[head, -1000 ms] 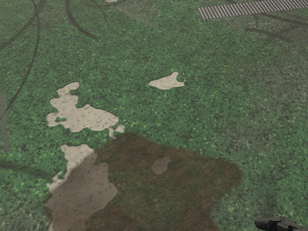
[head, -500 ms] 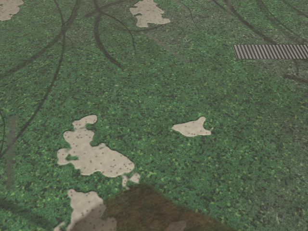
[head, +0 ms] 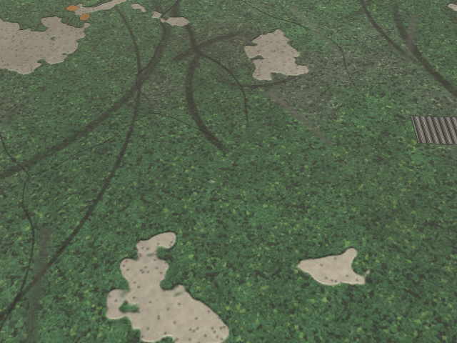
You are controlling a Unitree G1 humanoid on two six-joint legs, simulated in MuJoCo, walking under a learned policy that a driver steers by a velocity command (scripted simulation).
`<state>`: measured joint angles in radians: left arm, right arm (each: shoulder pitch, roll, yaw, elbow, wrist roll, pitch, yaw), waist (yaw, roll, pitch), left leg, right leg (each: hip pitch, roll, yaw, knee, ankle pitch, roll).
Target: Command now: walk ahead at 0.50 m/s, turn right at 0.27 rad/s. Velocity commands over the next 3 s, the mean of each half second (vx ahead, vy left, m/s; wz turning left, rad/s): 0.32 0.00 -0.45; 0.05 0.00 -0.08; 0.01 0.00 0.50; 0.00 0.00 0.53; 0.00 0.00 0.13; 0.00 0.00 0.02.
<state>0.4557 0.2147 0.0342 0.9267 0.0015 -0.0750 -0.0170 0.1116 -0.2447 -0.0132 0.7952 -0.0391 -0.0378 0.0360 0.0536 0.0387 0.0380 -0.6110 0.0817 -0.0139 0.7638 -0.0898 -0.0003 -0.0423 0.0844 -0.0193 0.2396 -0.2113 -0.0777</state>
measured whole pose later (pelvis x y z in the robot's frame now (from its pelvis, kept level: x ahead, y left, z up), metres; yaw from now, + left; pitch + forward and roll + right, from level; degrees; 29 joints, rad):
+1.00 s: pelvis +0.20 +0.01 -0.01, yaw -16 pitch -1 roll -1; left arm 0.13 0.22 0.03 0.79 0.03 0.03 0.03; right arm 0.27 -0.24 -0.05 0.86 -0.01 0.06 0.01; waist -0.02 0.00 0.05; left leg -0.30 0.02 0.03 0.78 -0.46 0.01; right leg -0.28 -0.01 -0.17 0.48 -0.19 -0.07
